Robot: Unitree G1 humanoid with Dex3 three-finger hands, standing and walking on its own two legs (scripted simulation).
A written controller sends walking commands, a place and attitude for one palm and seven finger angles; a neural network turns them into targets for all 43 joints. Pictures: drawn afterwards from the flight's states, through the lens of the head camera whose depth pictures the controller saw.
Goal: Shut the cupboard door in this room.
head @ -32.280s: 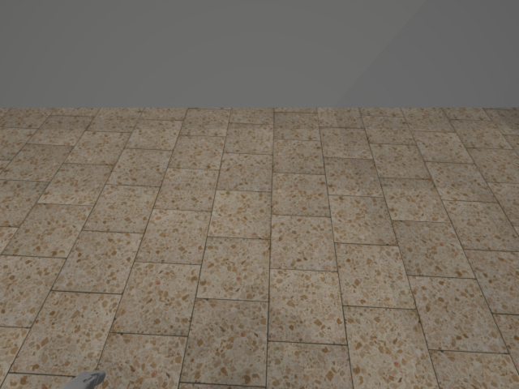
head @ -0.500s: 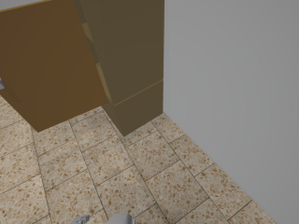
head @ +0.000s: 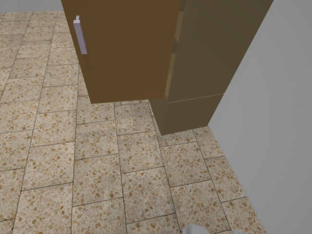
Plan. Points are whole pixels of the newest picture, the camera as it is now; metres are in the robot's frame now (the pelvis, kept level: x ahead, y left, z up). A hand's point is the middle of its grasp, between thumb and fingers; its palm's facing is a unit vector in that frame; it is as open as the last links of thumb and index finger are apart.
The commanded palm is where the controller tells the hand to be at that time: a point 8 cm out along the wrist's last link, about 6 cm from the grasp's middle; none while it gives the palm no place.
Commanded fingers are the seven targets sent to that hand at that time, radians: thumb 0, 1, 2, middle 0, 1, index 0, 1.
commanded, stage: turn to face it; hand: left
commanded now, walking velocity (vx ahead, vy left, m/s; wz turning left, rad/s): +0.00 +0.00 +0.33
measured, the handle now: (81, 35) +0.74 +0.36 +0.06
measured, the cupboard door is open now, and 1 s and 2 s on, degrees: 84 84 84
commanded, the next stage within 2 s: take the last steps up to it in 0.30 s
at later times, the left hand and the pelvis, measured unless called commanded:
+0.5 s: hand out of the picture +0.02 +0.13 -0.15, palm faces +0.19 -0.95 -0.24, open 7.4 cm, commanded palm none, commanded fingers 0.00 0.90 0.90 -0.20 -0.30 -0.20 -0.30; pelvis -0.03 -0.07 +0.00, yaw +10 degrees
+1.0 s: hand out of the picture -0.07 +0.18 -0.18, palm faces +0.30 -0.94 -0.17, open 7.4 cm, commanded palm none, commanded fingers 0.00 0.90 0.90 -0.20 -0.30 -0.20 -0.30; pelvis +0.03 +0.01 +0.00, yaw +12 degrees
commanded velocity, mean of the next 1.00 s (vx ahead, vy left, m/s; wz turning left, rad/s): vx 0.19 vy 0.01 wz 0.12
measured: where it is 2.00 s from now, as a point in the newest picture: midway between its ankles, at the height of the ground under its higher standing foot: (146, 212)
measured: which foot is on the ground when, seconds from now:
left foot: down 0.00-0.32, up 0.34-0.80, down 0.82-1.00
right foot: up 0.00-0.30, down 0.32-0.82, up 0.84-1.00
